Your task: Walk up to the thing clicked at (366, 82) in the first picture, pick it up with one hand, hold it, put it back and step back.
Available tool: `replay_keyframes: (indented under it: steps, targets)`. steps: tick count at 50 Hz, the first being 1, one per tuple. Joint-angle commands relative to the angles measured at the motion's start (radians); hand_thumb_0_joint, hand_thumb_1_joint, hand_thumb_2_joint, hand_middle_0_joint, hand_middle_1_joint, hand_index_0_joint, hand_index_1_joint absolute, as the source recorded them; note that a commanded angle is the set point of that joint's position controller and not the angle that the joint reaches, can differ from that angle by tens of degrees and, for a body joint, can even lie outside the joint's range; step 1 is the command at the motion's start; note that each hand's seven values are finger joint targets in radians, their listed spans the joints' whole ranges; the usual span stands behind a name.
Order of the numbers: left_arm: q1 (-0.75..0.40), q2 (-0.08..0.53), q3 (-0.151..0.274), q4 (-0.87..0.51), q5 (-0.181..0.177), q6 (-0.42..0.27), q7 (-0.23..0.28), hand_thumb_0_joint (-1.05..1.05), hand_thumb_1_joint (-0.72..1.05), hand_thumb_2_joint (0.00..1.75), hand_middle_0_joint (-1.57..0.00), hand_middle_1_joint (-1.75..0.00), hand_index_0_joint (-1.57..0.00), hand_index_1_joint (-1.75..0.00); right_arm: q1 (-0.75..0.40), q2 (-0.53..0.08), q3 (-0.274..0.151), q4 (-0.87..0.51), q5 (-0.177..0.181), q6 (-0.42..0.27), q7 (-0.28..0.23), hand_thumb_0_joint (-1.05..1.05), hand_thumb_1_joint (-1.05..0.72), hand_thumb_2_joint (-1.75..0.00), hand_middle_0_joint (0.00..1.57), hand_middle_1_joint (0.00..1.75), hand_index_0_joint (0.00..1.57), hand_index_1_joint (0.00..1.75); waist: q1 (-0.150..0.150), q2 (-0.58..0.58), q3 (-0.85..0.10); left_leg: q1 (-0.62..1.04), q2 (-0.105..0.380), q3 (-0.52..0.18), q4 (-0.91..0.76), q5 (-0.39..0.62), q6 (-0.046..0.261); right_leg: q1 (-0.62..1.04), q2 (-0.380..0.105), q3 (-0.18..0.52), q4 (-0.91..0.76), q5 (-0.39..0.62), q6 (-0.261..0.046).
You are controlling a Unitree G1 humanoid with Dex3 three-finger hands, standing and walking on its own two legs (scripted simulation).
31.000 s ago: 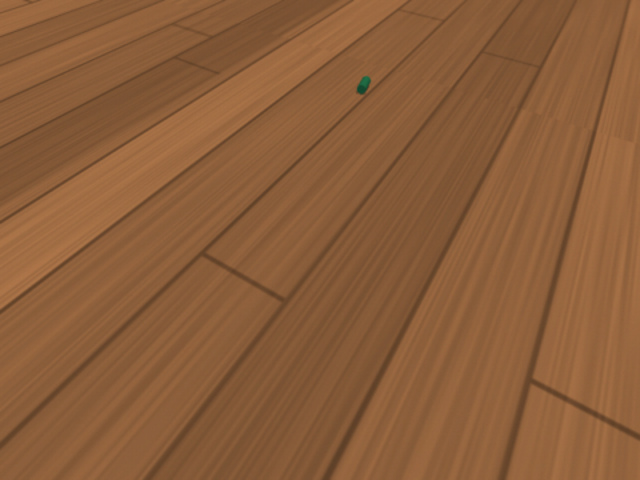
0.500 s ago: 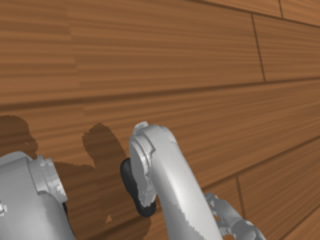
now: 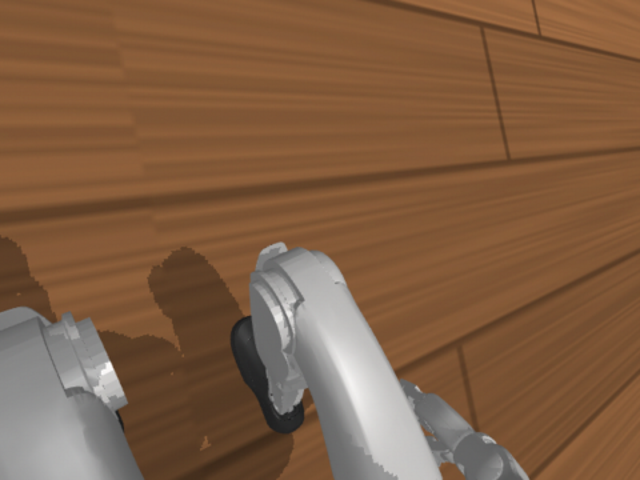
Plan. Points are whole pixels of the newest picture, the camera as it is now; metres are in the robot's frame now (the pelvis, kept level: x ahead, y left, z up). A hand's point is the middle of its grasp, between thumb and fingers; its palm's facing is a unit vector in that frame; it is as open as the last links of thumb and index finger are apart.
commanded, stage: rest palm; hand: left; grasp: from above
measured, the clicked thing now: out of the picture +0.45 +0.40 -0.28
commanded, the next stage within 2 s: close in 0.96 s
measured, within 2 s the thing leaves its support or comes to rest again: neither
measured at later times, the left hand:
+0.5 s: hand out of the picture +0.44 +0.38 -0.25, palm faces -0.42 -0.19 -0.89, open 13.3 cm
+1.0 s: hand out of the picture +0.43 +0.38 -0.25, palm faces -0.43 -0.19 -0.88, open 12.7 cm
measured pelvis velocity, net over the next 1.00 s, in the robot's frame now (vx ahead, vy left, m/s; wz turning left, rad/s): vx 0.00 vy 0.00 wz -0.01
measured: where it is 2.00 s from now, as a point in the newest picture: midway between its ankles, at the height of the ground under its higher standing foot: (199, 427)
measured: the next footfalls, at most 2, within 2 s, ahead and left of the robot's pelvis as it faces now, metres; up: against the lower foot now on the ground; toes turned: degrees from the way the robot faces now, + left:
none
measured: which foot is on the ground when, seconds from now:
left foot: down 0.00-1.00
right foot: down 0.00-1.00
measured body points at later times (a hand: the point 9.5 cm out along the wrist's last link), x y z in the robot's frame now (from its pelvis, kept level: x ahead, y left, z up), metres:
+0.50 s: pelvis +0.00 +0.00 +0.00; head +0.27 +0.16 +0.32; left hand +0.45 +0.39 -0.20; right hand +0.09 -0.24 -0.06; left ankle +0.07 +0.13 -0.28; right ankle +0.11 -0.12 -0.28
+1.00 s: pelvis +0.00 +0.00 +0.00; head +0.27 +0.16 +0.32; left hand +0.45 +0.38 -0.20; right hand +0.09 -0.24 -0.05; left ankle +0.07 +0.13 -0.28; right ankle +0.11 -0.11 -0.28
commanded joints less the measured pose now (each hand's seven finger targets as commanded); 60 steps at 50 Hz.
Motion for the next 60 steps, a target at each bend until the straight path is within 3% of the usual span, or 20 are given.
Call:
replay_keyframes:
  steps: [1,5,14,16,17,20,21,24,28,32,37,39,44,49,53,55,57,60]
  targets:
    - [-0.242,0.245,0.005,-0.120,-0.009,-0.015,0.039,0.00,-0.40,0.86,-0.21,-0.85,-0.20,-0.86,0.152,-0.338,-0.094,0.002,0.003,-0.003,-0.017,0.00,-0.90,-0.90,0.20,0.30,0.20,0.30,-0.030,0.625,-0.608,0.585,0.050,0.091,-0.247,0.208,0.011,0.263,0.013,-0.100,-0.198,0.304,-0.082]
    - [-0.238,0.242,0.002,-0.093,-0.010,-0.023,0.050,0.00,-0.40,0.85,-0.21,-0.86,-0.20,-0.87,0.148,-0.335,-0.087,0.000,-0.001,-0.008,-0.016,0.00,-0.90,-0.90,0.20,0.30,0.20,0.30,-0.038,0.583,-0.587,0.540,0.049,0.100,-0.232,0.168,0.019,0.268,0.019,-0.096,-0.213,0.282,-0.079]
    - [-0.229,0.271,0.018,-0.091,-0.006,-0.021,0.072,0.00,-0.39,0.85,-0.21,-0.86,-0.20,-0.86,0.150,-0.345,-0.078,0.002,-0.011,-0.020,-0.012,0.00,-0.90,-0.90,0.20,0.30,0.20,0.30,-0.040,0.592,-0.603,0.557,0.052,0.100,-0.222,0.208,0.016,0.301,0.019,-0.098,-0.209,0.317,-0.075]
    - [-0.229,0.251,-0.003,-0.081,-0.006,-0.017,0.066,0.00,-0.41,0.87,-0.20,-0.86,-0.19,-0.87,0.138,-0.345,-0.078,0.003,-0.008,-0.024,-0.011,0.00,-0.90,-0.90,0.20,0.30,0.20,0.30,-0.047,0.595,-0.591,0.569,0.057,0.093,-0.220,0.204,0.016,0.275,0.021,-0.099,-0.204,0.305,-0.078]
    - [-0.250,0.274,0.014,-0.107,-0.015,-0.021,0.071,0.00,-0.40,0.86,-0.20,-0.86,-0.19,-0.87,0.139,-0.352,-0.077,0.001,-0.006,-0.024,-0.012,0.00,-0.90,-0.90,0.20,0.30,0.20,0.30,-0.045,0.602,-0.605,0.571,0.057,0.086,-0.226,0.213,0.013,0.285,0.019,-0.105,-0.202,0.315,-0.076]
    - [-0.236,0.282,0.019,-0.092,-0.008,-0.017,0.079,0.00,-0.37,0.83,-0.21,-0.87,-0.21,-0.87,0.133,-0.351,-0.074,-0.004,-0.014,-0.024,-0.010,0.00,-0.90,-0.90,0.20,0.30,0.20,0.30,-0.038,0.610,-0.597,0.561,0.057,0.091,-0.224,0.200,0.013,0.290,0.021,-0.106,-0.204,0.308,-0.077]
    - [-0.232,0.268,0.002,-0.088,-0.007,-0.015,0.072,0.00,-0.38,0.85,-0.22,-0.85,-0.21,-0.86,0.135,-0.353,-0.075,-0.006,-0.009,-0.028,-0.008,0.00,-0.90,-0.90,0.20,0.30,0.20,0.30,-0.046,0.599,-0.578,0.553,0.055,0.090,-0.221,0.194,0.014,0.273,0.018,-0.103,-0.200,0.302,-0.077]
    - [-0.231,0.288,0.019,-0.098,-0.019,-0.016,0.077,0.00,-0.35,0.83,-0.23,-0.85,-0.23,-0.85,0.127,-0.356,-0.069,-0.007,-0.012,-0.028,-0.009,0.00,-0.90,-0.90,0.20,0.30,0.20,0.30,-0.040,0.595,-0.599,0.556,0.057,0.091,-0.222,0.199,0.016,0.296,0.021,-0.104,-0.206,0.311,-0.075]
    - [-0.215,0.259,0.000,-0.081,-0.019,-0.011,0.076,0.00,-0.34,0.81,-0.23,-0.86,-0.23,-0.86,0.118,-0.352,-0.072,-0.008,-0.014,-0.031,-0.007,0.00,-0.90,-0.90,0.20,0.30,0.20,0.30,-0.043,0.599,-0.584,0.557,0.061,0.088,-0.222,0.188,0.013,0.284,0.024,-0.105,-0.203,0.300,-0.078]
    - [-0.231,0.279,0.011,-0.108,-0.021,-0.009,0.078,0.00,-0.33,0.81,-0.24,-0.84,-0.24,-0.84,0.126,-0.355,-0.072,-0.010,-0.010,-0.034,-0.003,0.00,-0.90,-0.90,0.20,0.30,0.20,0.30,-0.033,0.607,-0.589,0.550,0.059,0.088,-0.222,0.194,0.011,0.288,0.021,-0.104,-0.201,0.308,-0.078]
    - [-0.233,0.261,0.000,-0.098,-0.022,-0.004,0.069,0.00,-0.32,0.80,-0.25,-0.84,-0.25,-0.84,0.129,-0.356,-0.073,-0.011,-0.007,-0.037,-0.001,0.00,-0.90,-0.90,0.20,0.30,0.20,0.30,-0.050,0.601,-0.571,0.554,0.060,0.083,-0.228,0.190,0.011,0.281,0.022,-0.103,-0.203,0.301,-0.079]
    - [-0.227,0.279,0.018,-0.108,-0.031,-0.008,0.074,0.00,-0.30,0.80,-0.27,-0.82,-0.27,-0.83,0.128,-0.359,-0.070,-0.008,-0.011,-0.036,-0.003,0.00,-0.90,-0.90,0.20,0.30,0.20,0.30,-0.040,0.591,-0.594,0.544,0.058,0.090,-0.219,0.198,0.014,0.308,0.024,-0.104,-0.210,0.314,-0.074]
    - [-0.207,0.253,-0.002,-0.067,-0.026,-0.015,0.070,0.00,-0.27,0.77,-0.27,-0.84,-0.28,-0.84,0.121,-0.354,-0.067,-0.009,-0.018,-0.031,-0.002,0.00,-0.90,-0.90,0.20,0.30,0.20,0.30,-0.051,0.581,-0.562,0.530,0.061,0.083,-0.227,0.174,0.013,0.294,0.025,-0.102,-0.209,0.292,-0.078]
    - [-0.217,0.274,0.012,-0.114,-0.022,-0.016,0.074,0.00,-0.25,0.75,-0.29,-0.81,-0.30,-0.80,0.128,-0.361,-0.068,-0.013,-0.010,-0.039,0.002,0.00,-0.90,-0.90,0.20,0.30,0.20,0.30,-0.045,0.599,-0.593,0.576,0.061,0.080,-0.220,0.227,0.011,0.304,0.023,-0.106,-0.197,0.329,-0.074]
    - [-0.212,0.277,0.010,-0.099,-0.019,-0.015,0.074,0.00,-0.21,0.75,-0.33,-0.80,-0.33,-0.80,0.116,-0.361,-0.074,-0.011,-0.005,-0.041,-0.001,0.00,-0.90,-0.90,0.20,0.30,0.20,0.30,-0.036,0.610,-0.557,0.559,0.063,0.079,-0.233,0.175,0.005,0.265,0.018,-0.106,-0.196,0.284,-0.081]
    - [-0.231,0.304,0.031,-0.133,-0.017,-0.017,0.080,0.00,-0.14,0.67,-0.36,-0.78,-0.38,-0.76,0.110,-0.363,-0.068,-0.013,-0.015,-0.038,-0.001,0.00,-0.89,-0.90,0.20,0.30,0.20,0.30,-0.027,0.629,-0.600,0.566,0.062,0.081,-0.231,0.191,0.004,0.295,0.022,-0.108,-0.196,0.300,-0.080]
    - [-0.214,0.270,0.007,-0.106,-0.010,-0.008,0.076,0.00,-0.13,0.65,-0.37,-0.76,-0.39,-0.74,0.112,-0.359,-0.073,-0.014,-0.013,-0.038,0.001,0.00,-0.90,-0.90,0.20,0.30,0.20,0.30,-0.039,0.633,-0.592,0.592,0.065,0.078,-0.232,0.204,0.004,0.274,0.021,-0.107,-0.188,0.302,-0.083]
    - [-0.229,0.267,0.007,-0.104,-0.026,-0.006,0.076,0.00,-0.09,0.62,-0.39,-0.74,-0.42,-0.72,0.123,-0.363,-0.068,-0.011,-0.012,-0.038,-0.001,0.00,-0.89,-0.90,0.20,0.30,0.20,0.30,-0.053,0.590,-0.586,0.550,0.063,0.083,-0.221,0.203,0.011,0.303,0.024,-0.108,-0.206,0.319,-0.074]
